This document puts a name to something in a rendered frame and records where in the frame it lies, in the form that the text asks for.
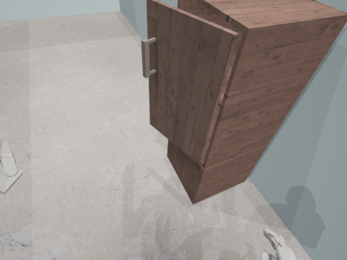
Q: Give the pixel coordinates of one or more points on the cupboard door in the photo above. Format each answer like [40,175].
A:
[191,57]

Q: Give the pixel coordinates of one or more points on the robot right hand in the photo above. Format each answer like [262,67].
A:
[279,244]

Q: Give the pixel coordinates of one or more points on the robot left hand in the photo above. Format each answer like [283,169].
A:
[10,173]

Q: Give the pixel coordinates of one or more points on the handle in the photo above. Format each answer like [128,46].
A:
[145,57]

